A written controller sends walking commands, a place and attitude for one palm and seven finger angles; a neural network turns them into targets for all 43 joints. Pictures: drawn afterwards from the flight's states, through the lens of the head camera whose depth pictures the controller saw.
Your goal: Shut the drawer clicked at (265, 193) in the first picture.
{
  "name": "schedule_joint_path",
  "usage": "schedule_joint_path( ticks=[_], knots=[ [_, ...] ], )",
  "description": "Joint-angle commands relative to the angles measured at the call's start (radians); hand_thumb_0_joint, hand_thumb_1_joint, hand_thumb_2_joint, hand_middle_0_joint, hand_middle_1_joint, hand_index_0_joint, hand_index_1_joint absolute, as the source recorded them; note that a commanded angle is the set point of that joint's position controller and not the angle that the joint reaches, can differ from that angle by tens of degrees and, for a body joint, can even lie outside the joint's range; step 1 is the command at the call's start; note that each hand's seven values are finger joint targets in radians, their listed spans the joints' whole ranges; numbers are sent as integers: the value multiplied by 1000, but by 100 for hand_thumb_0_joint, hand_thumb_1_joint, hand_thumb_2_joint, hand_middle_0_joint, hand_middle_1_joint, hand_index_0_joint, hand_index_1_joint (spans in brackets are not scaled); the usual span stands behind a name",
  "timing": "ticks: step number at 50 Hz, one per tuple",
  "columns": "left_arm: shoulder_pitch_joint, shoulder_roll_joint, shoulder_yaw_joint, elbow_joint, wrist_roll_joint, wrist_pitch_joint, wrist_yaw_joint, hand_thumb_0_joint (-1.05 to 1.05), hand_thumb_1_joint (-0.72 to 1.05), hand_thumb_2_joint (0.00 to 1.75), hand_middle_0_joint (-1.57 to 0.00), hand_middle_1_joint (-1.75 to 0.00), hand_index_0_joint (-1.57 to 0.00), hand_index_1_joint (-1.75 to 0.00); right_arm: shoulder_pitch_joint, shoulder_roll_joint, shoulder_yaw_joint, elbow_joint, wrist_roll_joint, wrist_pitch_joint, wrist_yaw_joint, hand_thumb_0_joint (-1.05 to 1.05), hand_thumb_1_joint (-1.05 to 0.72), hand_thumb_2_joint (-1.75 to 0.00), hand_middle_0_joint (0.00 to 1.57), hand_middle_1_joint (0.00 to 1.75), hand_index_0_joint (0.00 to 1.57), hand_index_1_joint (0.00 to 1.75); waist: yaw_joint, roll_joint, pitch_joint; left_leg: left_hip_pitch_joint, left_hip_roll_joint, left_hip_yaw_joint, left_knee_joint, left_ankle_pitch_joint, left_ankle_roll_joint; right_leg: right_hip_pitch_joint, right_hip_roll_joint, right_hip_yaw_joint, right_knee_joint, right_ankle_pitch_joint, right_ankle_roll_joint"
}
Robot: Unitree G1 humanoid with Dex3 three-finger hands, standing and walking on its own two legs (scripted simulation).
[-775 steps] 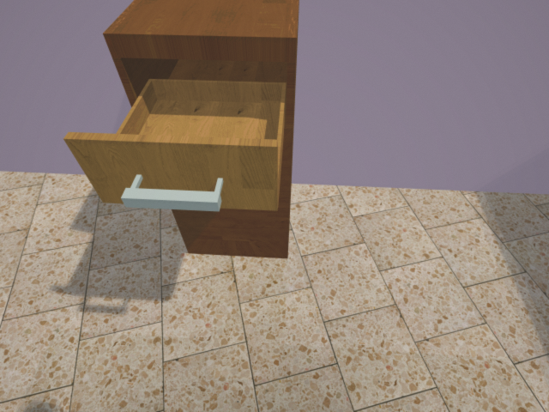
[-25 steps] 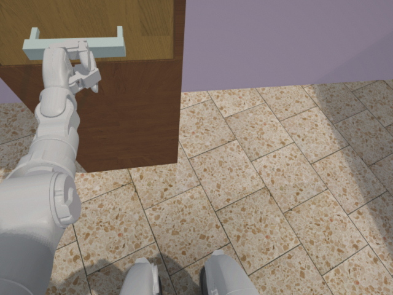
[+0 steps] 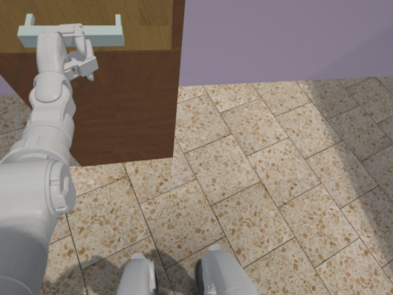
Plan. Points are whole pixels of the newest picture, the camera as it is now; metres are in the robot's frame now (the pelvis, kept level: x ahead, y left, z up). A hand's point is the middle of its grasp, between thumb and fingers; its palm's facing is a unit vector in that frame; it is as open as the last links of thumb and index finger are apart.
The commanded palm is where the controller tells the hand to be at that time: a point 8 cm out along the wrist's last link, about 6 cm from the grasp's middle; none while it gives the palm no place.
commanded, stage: pull the fist back off the drawer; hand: left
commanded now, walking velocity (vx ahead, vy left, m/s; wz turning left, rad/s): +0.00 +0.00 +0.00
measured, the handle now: (75, 27) +0.63 +0.16 +0.09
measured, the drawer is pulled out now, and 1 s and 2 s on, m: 0.00 0.00 0.00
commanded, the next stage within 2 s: draw the hand back to the body in 0.62 s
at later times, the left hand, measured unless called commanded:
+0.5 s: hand (92, 59) +0.55 +0.13 +0.09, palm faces +0.03 -1.00 -0.04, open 3.0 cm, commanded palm +0.52 +0.17 +0.10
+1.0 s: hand (66, 78) +0.48 +0.16 +0.12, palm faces +0.04 -1.00 -0.03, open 3.3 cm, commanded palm +0.44 +0.21 +0.14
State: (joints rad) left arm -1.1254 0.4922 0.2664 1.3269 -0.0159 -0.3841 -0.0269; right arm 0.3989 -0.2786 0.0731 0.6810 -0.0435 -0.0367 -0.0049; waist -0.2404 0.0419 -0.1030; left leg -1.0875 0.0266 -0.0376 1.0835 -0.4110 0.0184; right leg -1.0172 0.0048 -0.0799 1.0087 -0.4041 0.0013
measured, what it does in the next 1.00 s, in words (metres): shifts its weight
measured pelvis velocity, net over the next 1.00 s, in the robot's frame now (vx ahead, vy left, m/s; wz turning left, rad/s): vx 0.07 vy -0.01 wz -0.03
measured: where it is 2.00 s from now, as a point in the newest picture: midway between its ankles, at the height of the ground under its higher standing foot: outside the picture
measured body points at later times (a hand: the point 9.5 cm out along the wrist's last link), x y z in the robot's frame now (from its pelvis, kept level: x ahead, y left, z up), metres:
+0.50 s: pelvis +0.01 +0.00 +0.00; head +0.15 +0.01 +0.43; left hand +0.55 +0.18 +0.09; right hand -0.01 -0.26 -0.11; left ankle +0.05 +0.10 -0.66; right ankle +0.04 -0.13 -0.66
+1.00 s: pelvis +0.07 -0.01 +0.04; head +0.14 -0.01 +0.49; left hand +0.47 +0.21 +0.12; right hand +0.12 -0.26 -0.08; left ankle +0.05 +0.10 -0.66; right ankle +0.04 -0.13 -0.66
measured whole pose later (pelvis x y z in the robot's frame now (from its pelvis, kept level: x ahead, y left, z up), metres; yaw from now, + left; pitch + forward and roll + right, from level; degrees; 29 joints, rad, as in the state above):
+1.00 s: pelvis +0.07 -0.01 +0.04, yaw -2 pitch +15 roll -2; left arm -0.42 0.29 0.27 0.62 -0.17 -0.29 -0.11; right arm 0.37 -0.25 0.01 0.57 0.03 0.08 0.02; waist -0.09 0.05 -0.13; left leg -0.67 0.04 0.03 0.85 -0.44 0.01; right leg -0.64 0.03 -0.01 0.80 -0.42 0.00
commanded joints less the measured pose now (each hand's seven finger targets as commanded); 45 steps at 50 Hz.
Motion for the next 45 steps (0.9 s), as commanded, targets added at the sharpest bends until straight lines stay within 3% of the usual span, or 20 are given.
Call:
schedule_joint_path(
  ticks=[1,7,8,9,12,15,16,17,20,23,27,29,31,32,33,36,37,40,43,45],
  knots=[
    [-690,189,28,-278,-14,-64,18,0,90,90,-140,-160,-140,-160,195,-196,-66,-35,4,-21,-11,0,-90,-90,20,30,20,30,-104,146,-449,435,-1,-60,-162,-23,20,57,39,45,-164,-17,-15],
    [-665,220,68,-276,-7,-70,13,0,90,90,-140,-160,-140,-160,199,-194,-73,-47,0,-7,-1,0,-90,-90,20,30,20,30,-85,135,-461,423,-4,-58,-145,8,19,70,40,42,-153,-3,-18],
    [-664,193,49,-283,-7,-70,10,0,90,90,-140,-160,-140,-160,195,-190,-74,-48,0,-6,2,0,-90,-90,20,30,20,30,-84,150,-463,426,-7,-52,-142,11,19,71,40,44,-155,-1,-18],
    [-648,203,69,-275,-8,-69,10,0,90,90,-140,-160,-140,-160,199,-191,-76,-47,-2,-5,5,0,-90,-90,20,30,20,30,-79,122,-464,419,-6,-54,-141,6,20,80,41,42,-155,-3,-17],
    [-618,199,74,-277,-4,-68,5,0,90,90,-140,-160,-140,-160,200,-192,-80,-52,-3,8,11,0,-90,-90,20,30,20,30,-64,126,-469,442,-4,-59,-139,39,16,74,41,36,-146,16,-20],
    [-577,199,91,-279,-9,-64,3,0,90,90,-140,-160,-140,-160,201,-188,-82,-60,-4,18,17,0,-90,-90,20,30,20,30,-50,119,-471,438,-9,-48,-135,59,20,105,43,40,-151,28,-21],
    [-553,214,103,-300,-6,-67,0,0,90,90,-140,-160,-140,-160,200,-188,-83,-67,-3,24,18,0,-90,-90,20,30,20,30,-31,136,-497,455,-7,-49,-139,83,15,114,43,37,-145,40,-23],
    [-536,170,73,-308,-9,-66,-6,0,90,90,-140,-160,-140,-160,194,-183,-85,-72,-1,28,21,0,-90,-90,20,30,20,30,-31,145,-501,474,-7,-48,-141,100,14,111,44,36,-146,51,-24],
    [-462,131,66,-324,-21,-69,-9,0,90,90,-140,-160,-140,-160,188,-179,-91,-80,1,40,26,0,-90,-90,20,30,20,30,-16,126,-483,495,-5,-43,-148,124,13,124,46,31,-151,68,-25],
    [-391,162,100,-358,-24,-74,-8,0,90,90,-140,-160,-140,-160,183,-177,-96,-91,5,54,30,0,-90,-90,20,30,20,30,14,93,-494,481,-7,-27,-153,153,13,185,48,38,-158,92,-23],
    [-285,141,102,-413,-30,-86,-11,0,90,90,-140,-160,-140,-160,173,-165,-102,-109,11,74,35,0,-90,-90,20,30,20,30,44,79,-505,507,-8,-11,-159,248,13,249,50,39,-154,185,-24],
    [-270,126,92,-414,-28,-87,-11,0,90,90,-140,-160,-140,-160,168,-160,-106,-107,15,83,35,0,-90,-90,20,30,20,30,37,61,-471,493,-9,1,-158,256,15,263,51,44,-161,212,-21],
    [-266,110,82,-443,-31,-95,-13,0,90,90,-140,-160,-140,-160,166,-157,-108,-107,16,88,36,0,-90,-90,20,30,20,30,41,87,-482,530,-10,2,-160,298,12,269,52,44,-157,250,-23],
    [-223,120,102,-431,-35,-95,-14,0,90,90,-140,-160,-140,-160,167,-157,-111,-108,18,91,36,0,-90,-90,20,30,20,30,55,65,-482,527,-10,3,-160,309,11,283,52,43,-158,261,-23],
    [-214,109,93,-436,-39,-94,-18,0,90,90,-140,-160,-140,-160,163,-157,-112,-109,19,94,35,0,-90,-90,20,30,20,30,49,47,-484,524,-11,7,-160,322,13,298,52,47,-159,285,-21],
    [-178,82,82,-450,-50,-93,-32,0,90,90,-140,-160,-140,-160,161,-151,-115,-109,22,101,36,0,-90,-90,20,30,20,30,56,58,-478,541,-13,13,-160,380,11,317,50,47,-155,347,-21],
    [-105,103,113,-490,-58,-93,-37,0,90,90,-140,-160,-140,-160,157,-151,-120,-124,25,105,37,0,-90,-90,20,30,20,30,94,57,-518,563,-14,18,-166,416,10,361,53,49,-155,381,-24],
    [81,84,103,-695,-93,-79,-57,0,90,90,-140,-160,-140,-160,124,-139,-125,-178,41,107,41,0,-90,-90,20,30,20,30,142,90,-611,655,-18,32,-193,558,10,493,54,53,-168,526,-26],
    [274,30,76,-793,-140,-16,-81,0,90,90,-140,-160,-140,-160,85,-126,-128,-203,68,102,37,0,-90,-90,20,30,20,30,154,-8,-511,616,-17,57,-238,543,18,589,52,56,-218,602,-16],
    [326,29,69,-883,-162,14,-88,0,90,90,-140,-160,-140,-160,59,-127,-126,-215,78,93,28,0,-90,-90,20,30,20,30,161,-11,-462,619,-18,64,-266,525,21,629,48,56,-237,618,-17]
  ],
)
